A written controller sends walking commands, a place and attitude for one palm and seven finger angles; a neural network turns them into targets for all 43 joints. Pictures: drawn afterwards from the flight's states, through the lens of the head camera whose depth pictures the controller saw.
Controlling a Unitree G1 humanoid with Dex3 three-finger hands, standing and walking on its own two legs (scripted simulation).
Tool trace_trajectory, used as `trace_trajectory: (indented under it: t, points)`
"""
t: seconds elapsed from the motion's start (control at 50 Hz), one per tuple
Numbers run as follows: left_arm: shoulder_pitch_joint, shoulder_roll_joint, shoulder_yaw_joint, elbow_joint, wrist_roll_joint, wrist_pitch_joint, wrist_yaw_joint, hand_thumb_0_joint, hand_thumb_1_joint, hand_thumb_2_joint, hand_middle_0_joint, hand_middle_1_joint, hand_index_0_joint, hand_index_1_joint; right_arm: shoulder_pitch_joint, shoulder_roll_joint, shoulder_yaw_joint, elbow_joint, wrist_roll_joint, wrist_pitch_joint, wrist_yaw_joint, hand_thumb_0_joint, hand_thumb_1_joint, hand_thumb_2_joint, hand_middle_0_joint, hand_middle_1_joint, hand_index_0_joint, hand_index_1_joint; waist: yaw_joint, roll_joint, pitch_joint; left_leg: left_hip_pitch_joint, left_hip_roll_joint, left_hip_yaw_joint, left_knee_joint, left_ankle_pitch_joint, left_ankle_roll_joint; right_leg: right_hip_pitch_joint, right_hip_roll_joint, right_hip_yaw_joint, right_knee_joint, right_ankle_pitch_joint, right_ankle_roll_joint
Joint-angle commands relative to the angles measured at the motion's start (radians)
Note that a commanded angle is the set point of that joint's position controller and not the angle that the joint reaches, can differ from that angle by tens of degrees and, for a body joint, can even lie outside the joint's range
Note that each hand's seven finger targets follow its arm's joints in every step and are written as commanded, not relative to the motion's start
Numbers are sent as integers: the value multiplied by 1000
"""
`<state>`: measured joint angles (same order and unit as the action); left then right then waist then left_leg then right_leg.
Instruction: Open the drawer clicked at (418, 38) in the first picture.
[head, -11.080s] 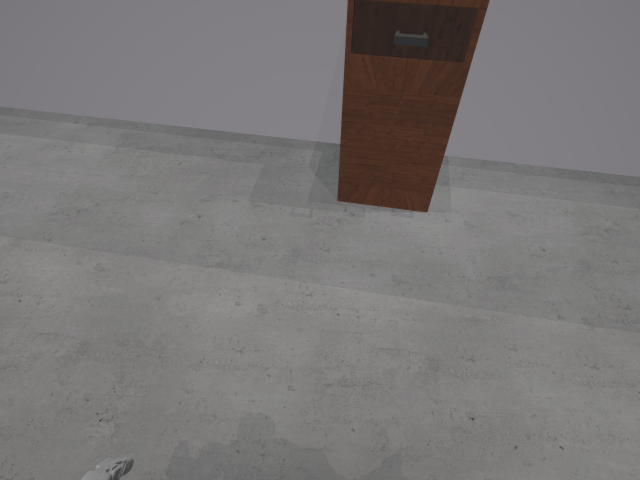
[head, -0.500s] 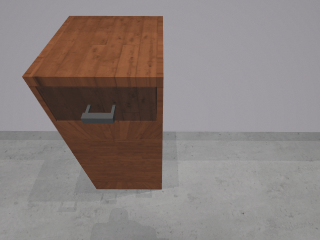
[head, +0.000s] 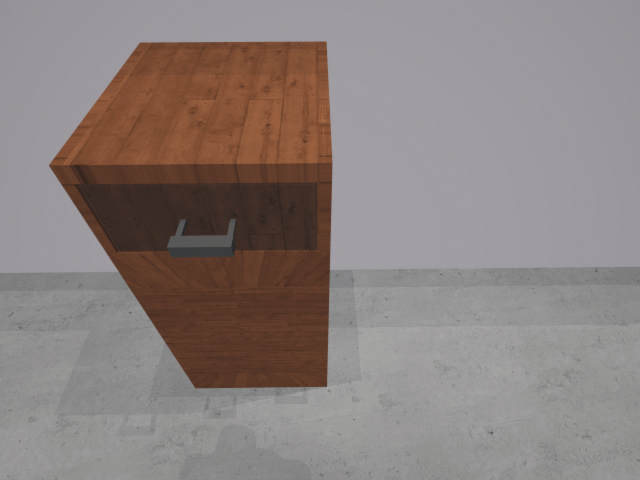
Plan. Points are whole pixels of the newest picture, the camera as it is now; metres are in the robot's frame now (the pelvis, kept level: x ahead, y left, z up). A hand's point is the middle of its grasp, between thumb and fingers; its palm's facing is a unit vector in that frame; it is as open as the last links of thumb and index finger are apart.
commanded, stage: come to a stop and stand still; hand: left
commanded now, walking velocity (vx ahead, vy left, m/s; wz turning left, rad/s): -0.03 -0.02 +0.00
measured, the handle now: (205, 235) +0.48 +0.22 +0.00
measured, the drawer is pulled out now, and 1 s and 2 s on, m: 0.00 0.00 0.00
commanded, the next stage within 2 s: look again from close up in 1.24 s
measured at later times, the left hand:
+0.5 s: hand out of the picture +0.00 +0.16 -0.18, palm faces +0.03 -0.98 -0.20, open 7.3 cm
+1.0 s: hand out of the picture -0.06 +0.18 -0.18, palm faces +0.01 -0.99 -0.17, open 7.3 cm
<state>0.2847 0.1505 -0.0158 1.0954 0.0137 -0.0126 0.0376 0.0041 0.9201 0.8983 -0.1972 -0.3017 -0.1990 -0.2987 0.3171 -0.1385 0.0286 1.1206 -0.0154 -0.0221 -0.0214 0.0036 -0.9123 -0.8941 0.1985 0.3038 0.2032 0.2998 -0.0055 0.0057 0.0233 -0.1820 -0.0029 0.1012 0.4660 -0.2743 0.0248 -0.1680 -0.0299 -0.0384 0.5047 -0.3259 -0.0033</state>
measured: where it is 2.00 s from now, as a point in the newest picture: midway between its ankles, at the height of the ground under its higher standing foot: outside the picture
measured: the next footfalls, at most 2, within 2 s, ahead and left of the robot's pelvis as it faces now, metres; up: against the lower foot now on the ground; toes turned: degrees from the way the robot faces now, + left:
none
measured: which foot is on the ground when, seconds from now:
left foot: down 0.00-1.00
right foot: down 0.00-1.00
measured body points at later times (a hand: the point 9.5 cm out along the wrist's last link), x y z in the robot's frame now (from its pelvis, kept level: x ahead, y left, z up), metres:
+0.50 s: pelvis -0.01 -0.01 +0.00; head -0.02 -0.01 +0.45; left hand +0.00 +0.21 -0.16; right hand +0.05 -0.25 -0.15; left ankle -0.01 +0.10 -0.74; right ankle -0.03 -0.11 -0.74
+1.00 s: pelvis -0.04 +0.02 +0.00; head -0.03 +0.03 +0.45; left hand -0.06 +0.23 -0.16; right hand -0.06 -0.21 -0.15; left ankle -0.01 +0.10 -0.74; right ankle -0.03 -0.11 -0.74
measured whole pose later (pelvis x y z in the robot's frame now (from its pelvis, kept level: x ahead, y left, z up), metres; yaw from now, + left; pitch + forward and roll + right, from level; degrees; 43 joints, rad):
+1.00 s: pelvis -0.04 +0.02 +0.00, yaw +0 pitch -2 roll -1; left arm 0.34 0.15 -0.02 1.07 0.02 0.00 0.04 0.00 0.91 0.90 -0.20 -0.30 -0.20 -0.30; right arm 0.31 -0.15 0.00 1.11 -0.01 0.02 -0.01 0.00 -0.91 -0.89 0.20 0.30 0.20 0.30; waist -0.01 -0.01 0.04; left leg -0.23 0.00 0.10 0.45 -0.20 0.05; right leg -0.18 -0.03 -0.05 0.43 -0.22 0.02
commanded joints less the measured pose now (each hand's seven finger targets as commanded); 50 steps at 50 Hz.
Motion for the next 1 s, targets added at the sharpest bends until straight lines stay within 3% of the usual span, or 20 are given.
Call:
trace_trajectory:
  t: [0.0,0.08,0.1,0.12,0.14,0.18,0.2,0.24,0.28,0.32,0.42,0.5,0.58,0.64,0.72,0.98]
  points:
    - [84,89,19,-18,-4,-7,5,0,900,900,-200,-300,-200,-300,57,-96,-21,-21,2,-14,-12,0,-900,-900,200,300,200,300,10,8,31,9,117,-113,-91,278,24,-23,-64,63,-77,230,-29]
    - [91,85,19,-8,-4,-7,6,0,900,900,-200,-300,-200,-300,44,-98,-21,-18,3,-12,-15,0,-900,-900,200,300,200,300,10,4,39,22,116,-113,-92,281,22,-30,-67,70,-90,240,-29]
    - [47,219,16,-89,6,-18,-4,0,900,900,-200,-300,-200,-300,31,-190,-49,-117,2,-6,-6,0,-900,-900,200,300,200,300,-10,-29,104,-36,82,-151,-112,149,-1,-57,-35,69,-99,55,-33]
    - [63,150,33,-93,5,-14,5,0,900,900,-200,-300,-200,-300,-7,-186,-55,-145,-8,-17,-10,0,-900,-900,200,300,200,300,7,-9,41,-70,110,-145,-40,130,6,-69,-66,75,-63,90,-34]
    - [66,138,35,-81,9,-21,6,0,900,900,-200,-300,-200,-300,-6,-154,-57,-141,-10,-18,-16,0,-900,-900,200,300,200,300,-5,6,-15,-49,101,-149,-14,191,12,-49,-73,88,-63,178,-48]
    - [108,117,26,-86,4,-27,9,0,900,900,-200,-300,-200,-300,18,-119,-53,-146,-5,-15,-16,0,-900,-900,200,300,200,300,-2,-43,-76,-22,84,-132,39,218,11,-15,-94,115,-76,330,-50]
    - [114,117,19,-88,1,-27,10,0,900,900,-200,-300,-200,-300,22,-108,-46,-151,-8,-9,-13,0,-900,-900,200,300,200,300,-5,-83,-87,-16,81,-116,53,222,15,4,-97,121,-66,428,-53]
    - [112,129,28,-95,-1,-28,13,0,900,900,-200,-300,-200,-300,14,-118,-54,-150,-4,-4,-14,0,-900,-900,200,300,200,300,-6,-70,-73,-34,74,-103,55,208,11,22,-112,118,-51,537,-54]
    - [113,136,31,-106,-1,-24,15,0,900,900,-200,-300,-200,-300,2,-125,-58,-150,-1,3,-16,0,-900,-900,200,300,200,300,-4,-49,-43,-37,81,-96,50,241,8,14,-106,105,-39,562,-51]
    - [124,127,25,-110,-1,-18,16,0,900,900,-200,-300,-200,-300,-7,-121,-54,-147,-1,8,-12,0,-900,-900,200,300,200,300,0,-41,-23,-25,86,-89,51,260,10,3,-98,101,-43,543,-44]
    - [110,129,20,-122,-1,-9,14,0,900,900,-200,-300,-200,-300,-41,-127,-52,-144,-2,19,-7,0,-900,-900,200,300,200,300,5,-27,46,-29,92,-94,12,199,7,-50,-84,105,-93,352,-36]
    - [92,134,18,-126,0,-5,11,0,900,900,-200,-300,-200,-300,-57,-135,-50,-139,-1,24,-1,0,-900,-900,200,300,200,300,3,-16,71,-32,91,-99,-25,117,3,-81,-77,114,-140,190,-30]
    - [84,136,19,-120,-2,-6,7,0,900,900,-200,-300,-200,-300,-62,-137,-49,-131,-1,24,2,0,-900,-900,200,300,200,300,3,-7,71,-36,90,-104,-49,80,1,-90,-78,113,-171,108,-26]
    - [87,127,19,-115,-2,-7,7,0,900,900,-200,-300,-200,-300,-48,-136,-47,-116,0,21,3,0,-900,-900,200,300,200,300,4,-24,45,-27,95,-112,-63,90,4,-67,-76,106,-172,114,-22]
    - [90,119,19,-105,-1,-5,7,0,900,900,-200,-300,-200,-300,-36,-133,-48,-98,0,22,4,0,-900,-900,200,300,200,300,5,-16,58,-44,98,-118,-93,37,3,-73,-73,98,-184,60,-18]
    - [131,74,21,-50,3,-2,8,0,900,900,-200,-300,-200,-300,15,-125,-53,-52,2,18,1,0,-900,-900,200,300,200,300,9,-1,64,-100,115,-155,-168,-75,11,-45,-62,67,-157,73,-11]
